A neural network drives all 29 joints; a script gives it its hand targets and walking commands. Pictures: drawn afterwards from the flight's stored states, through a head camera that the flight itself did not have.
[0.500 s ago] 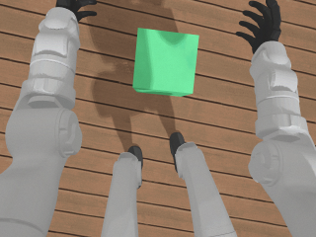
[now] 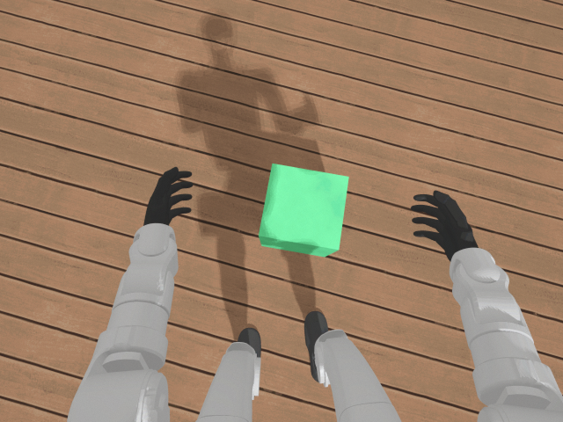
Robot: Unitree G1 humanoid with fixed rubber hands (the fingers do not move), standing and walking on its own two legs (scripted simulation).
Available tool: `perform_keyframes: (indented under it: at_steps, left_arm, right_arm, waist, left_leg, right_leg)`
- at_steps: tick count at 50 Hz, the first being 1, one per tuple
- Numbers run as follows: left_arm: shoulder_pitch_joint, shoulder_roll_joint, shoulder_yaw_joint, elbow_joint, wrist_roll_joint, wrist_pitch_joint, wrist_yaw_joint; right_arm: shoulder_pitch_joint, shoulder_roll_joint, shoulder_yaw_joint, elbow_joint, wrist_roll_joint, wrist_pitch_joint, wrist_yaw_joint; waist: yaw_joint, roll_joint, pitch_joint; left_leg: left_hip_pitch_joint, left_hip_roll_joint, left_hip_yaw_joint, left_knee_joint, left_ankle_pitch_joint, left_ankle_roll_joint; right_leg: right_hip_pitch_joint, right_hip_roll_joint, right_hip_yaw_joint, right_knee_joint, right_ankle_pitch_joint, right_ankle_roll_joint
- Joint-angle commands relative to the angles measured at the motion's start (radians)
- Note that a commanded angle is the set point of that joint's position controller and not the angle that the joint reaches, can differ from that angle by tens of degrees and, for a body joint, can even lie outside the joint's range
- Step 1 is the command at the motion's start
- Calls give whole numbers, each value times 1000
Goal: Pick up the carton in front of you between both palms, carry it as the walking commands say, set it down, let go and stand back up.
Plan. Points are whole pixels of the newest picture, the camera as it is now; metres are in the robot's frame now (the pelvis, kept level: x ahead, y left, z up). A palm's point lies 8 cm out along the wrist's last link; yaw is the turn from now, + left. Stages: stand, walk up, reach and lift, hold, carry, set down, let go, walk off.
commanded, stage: let go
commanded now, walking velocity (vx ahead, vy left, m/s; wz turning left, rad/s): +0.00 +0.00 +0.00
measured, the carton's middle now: (300, 214) +0.48 -0.07 -0.60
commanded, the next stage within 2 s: stand in 0.96 s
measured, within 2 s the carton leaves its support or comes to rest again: neither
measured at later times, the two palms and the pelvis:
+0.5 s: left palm (86, 327) +0.25 +0.24 -0.03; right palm (490, 345) +0.20 -0.23 -0.02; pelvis +0.05 +0.01 +0.05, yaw -2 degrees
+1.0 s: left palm (89, 365) +0.20 +0.23 -0.03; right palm (502, 350) +0.19 -0.24 -0.02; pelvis +0.04 +0.01 +0.04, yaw -2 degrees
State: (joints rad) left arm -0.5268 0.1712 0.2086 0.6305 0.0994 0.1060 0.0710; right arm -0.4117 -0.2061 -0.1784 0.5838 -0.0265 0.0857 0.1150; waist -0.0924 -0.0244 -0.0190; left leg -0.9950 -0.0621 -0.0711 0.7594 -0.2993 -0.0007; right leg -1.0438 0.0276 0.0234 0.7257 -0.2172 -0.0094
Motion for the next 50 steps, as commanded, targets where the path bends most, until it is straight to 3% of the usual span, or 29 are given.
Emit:
perform_keyframes:
  at_steps: [1, 2, 3, 5, 6, 10, 11, 12, 13, 14, 16, 18, 22, 23, 25, 26, 27, 28, 31, 32, 34, 38, 39, 42, 43, 45, 47, 49, 50]
  left_arm:
    - [70, 56, -17, -56, 2, -55, -20]
    - [132, 44, -4, -63, 0, -63, -21]
    - [110, 41, -49, -93, -32, -75, -26]
    - [269, 63, -44, -57, -22, -91, -36]
    - [256, 97, -41, -96, -38, -99, -41]
    - [361, 83, -50, -73, -34, -111, -60]
    - [374, 105, -76, -167, -56, -127, -59]
    - [424, 96, -62, -140, -54, -124, -57]
    - [459, 75, -92, -181, -83, -125, -64]
    - [491, 128, -46, -180, -46, -124, -65]
    - [537, 84, -105, -184, -74, -119, -78]
    - [597, 92, -126, -177, -84, -105, -92]
    - [669, 117, -93, -212, -62, -84, -99]
    - [673, 111, -112, -248, -77, -80, -104]
    - [717, 100, -140, -224, -89, -57, -119]
    - [681, 112, -132, -254, -100, -47, -118]
    - [725, 111, -140, -235, -109, -47, -127]
    - [687, 104, -166, -273, -113, -51, -133]
    - [687, 113, -162, -261, -112, -34, -131]
    - [732, 131, -143, -284, -108, -27, -129]
    - [688, 136, -148, -268, -108, -11, -134]
    - [654, 113, -156, -301, -108, -2, -131]
    - [761, 111, -152, -238, -112, -21, -113]
    - [724, 129, -153, -220, -114, -15, -87]
    - [722, 151, -141, -265, -95, -22, -88]
    - [690, 136, -158, -270, -105, -25, -96]
    - [735, 115, -168, -236, -110, -12, -101]
    - [751, 245, -108, -118, -57, -42, -68]
    - [732, 288, -108, -124, -45, -56, -56]
  right_arm:
    - [124, -47, 31, -95, 47, -59, -2]
    - [200, -78, 15, -35, 32, -62, -10]
    - [223, -62, 63, -57, 53, -73, -14]
    - [319, -82, 67, -112, 33, -88, -27]
    - [348, -50, 89, -160, 61, -97, -29]
    - [427, -61, 105, -187, 46, -103, -35]
    - [445, -77, 100, -219, 54, -107, -36]
    - [469, -93, 113, -226, 60, -108, -39]
    - [521, -79, 94, -239, 38, -107, -41]
    - [515, -114, 93, -242, 40, -104, -39]
    - [531, -69, 120, -258, 39, -88, -38]
    - [599, -78, 116, -228, 28, -71, -44]
    - [571, -111, 129, -273, 48, -52, -35]
    - [618, -120, 115, -257, 41, -38, -33]
    - [602, -83, 129, -266, 44, -16, -34]
    - [612, -148, 65, -244, 2, -16, -35]
    - [622, -115, 106, -241, 35, -5, -43]
    - [610, -114, 98, -237, 8, -4, -43]
    - [628, -128, 79, -250, 5, 9, -51]
    - [631, -109, 108, -244, 22, 11, -47]
    - [587, -141, 87, -256, 20, 25, -40]
    - [607, -65, 130, -242, 20, 38, -42]
    - [572, -143, 60, -282, -7, 92, -76]
    - [614, -102, 131, -261, 24, 112, -86]
    - [596, -128, 95, -289, 3, 110, -92]
    - [607, -124, 97, -281, 6, 122, -104]
    - [580, -87, 121, -286, 11, 138, -105]
    - [512, -227, 87, -172, -13, 51, -129]
    - [550, -241, 85, -155, -7, 6, -137]
  waist:
    - [16, 81, -586]
    - [27, 87, -572]
    - [-13, 3, -513]
    - [0, 32, -491]
    - [20, -26, -476]
    - [21, 13, -257]
    - [25, 41, -294]
    - [66, 62, -300]
    - [15, 15, -348]
    - [46, 77, -283]
    - [64, 75, -235]
    - [37, 51, -140]
    - [98, 57, -81]
    - [63, 53, -60]
    - [116, 67, -8]
    - [62, 28, 2]
    - [80, 72, 12]
    - [79, 23, 6]
    - [41, 34, 11]
    - [111, 36, 51]
    - [72, 55, 95]
    - [95, -2, 59]
    - [88, 48, 41]
    - [115, 76, 51]
    - [94, 65, 30]
    - [77, 63, 47]
    - [106, 27, 70]
    - [120, 125, 45]
    - [107, 108, 78]
  left_leg:
    - [271, 13, 28, -135, 243, -14]
    - [263, 14, 52, -140, 201, -26]
    - [251, 17, 31, -173, 180, -17]
    - [338, 15, 46, -199, 180, -11]
    - [385, 10, 46, -200, 172, -2]
    - [532, 20, 37, -286, 140, -1]
    - [590, 29, 16, -295, 176, 0]
    - [584, 23, 32, -288, 235, -16]
    - [661, 26, 23, -281, 249, -11]
    - [668, 37, 22, -301, 266, -18]
    - [668, 33, 29, -330, 296, -14]
    - [674, 34, 32, -362, 263, -18]
    - [722, 48, 38, -386, 304, -32]
    - [744, 46, 36, -388, 269, -29]
    - [753, 46, 51, -406, 268, -25]
    - [760, 48, 40, -421, 268, -20]
    - [737, 49, 47, -412, 266, -25]
    - [779, 56, 31, -444, 251, -13]
    - [791, 59, 27, -410, 242, -20]
    - [780, 45, 32, -421, 260, -19]
    - [741, 61, 26, -432, 173, -10]
    - [755, 52, 24, -413, 189, 0]
    - [769, 58, 24, -373, 276, -12]
    - [789, 39, 31, -339, 322, -18]
    - [803, 47, 18, -344, 330, -21]
    - [784, 57, 18, -366, 228, -17]
    - [775, 49, 24, -370, 177, -2]
    - [713, 63, -18, -343, 25, -14]
    - [706, 61, -30, -325, 0, -12]
  right_leg:
    - [671, -11, 29, -38, 402, 23]
    - [762, -23, 46, -67, 375, 11]
    - [781, -15, 40, -56, 421, 18]
    - [851, -11, 32, -96, 412, 33]
    - [843, -11, 25, -117, 375, 37]
    - [843, -9, 13, -223, 217, 32]
    - [857, -2, 4, -201, 241, 31]
    - [902, 1, 19, -207, 311, 27]
    - [941, 2, 15, -212, 326, 29]
    - [924, -1, 12, -232, 317, 30]
    - [943, 13, 6, -255, 332, 33]
    - [969, 16, 2, -279, 334, 29]
    - [1007, 15, -4, -315, 288, 22]
    - [1043, 24, 0, -313, 284, 20]
    - [1061, 24, -4, -322, 241, 21]
    - [1024, 27, -11, -329, 246, 9]
    - [1081, 27, 14, -320, 263, 12]
    - [1044, 39, -26, -323, 223, 20]
    - [1051, 31, -2, -306, 233, 18]
    - [1056, 30, -4, -313, 204, 15]
    - [1050, 32, -14, -306, 169, 19]
    - [1075, 23, -2, -300, 186, 25]
    - [1065, 54, -11, -260, 181, 27]
    - [1002, 51, 11, -257, 173, 21]
    - [998, 48, -6, -258, 186, 23]
    - [1003, 47, -5, -250, 154, 18]
    - [1014, 34, -6, -265, 109, 23]
    - [852, -41, 30, -271, 57, 28]
    - [831, -57, 67, -277, 29, 17]
